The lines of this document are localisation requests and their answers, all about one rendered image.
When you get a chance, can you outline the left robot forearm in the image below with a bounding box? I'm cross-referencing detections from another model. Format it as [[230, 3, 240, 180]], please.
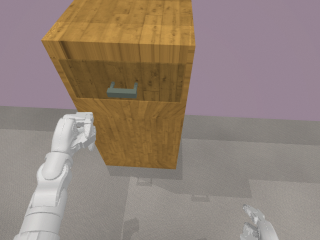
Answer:
[[13, 151, 74, 240]]

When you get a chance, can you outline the cabinet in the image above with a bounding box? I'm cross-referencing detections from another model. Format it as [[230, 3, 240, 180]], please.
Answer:
[[41, 0, 196, 170]]

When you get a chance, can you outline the robot right hand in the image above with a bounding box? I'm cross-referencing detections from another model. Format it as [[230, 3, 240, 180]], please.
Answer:
[[240, 204, 279, 240]]

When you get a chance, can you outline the drawer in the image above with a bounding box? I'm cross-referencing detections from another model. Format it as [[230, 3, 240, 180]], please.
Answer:
[[58, 58, 185, 103]]

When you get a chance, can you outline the robot left hand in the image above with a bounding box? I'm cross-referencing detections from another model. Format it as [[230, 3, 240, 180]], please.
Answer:
[[51, 112, 96, 158]]

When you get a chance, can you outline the handle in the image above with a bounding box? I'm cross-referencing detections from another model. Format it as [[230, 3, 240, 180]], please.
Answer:
[[106, 81, 138, 99]]

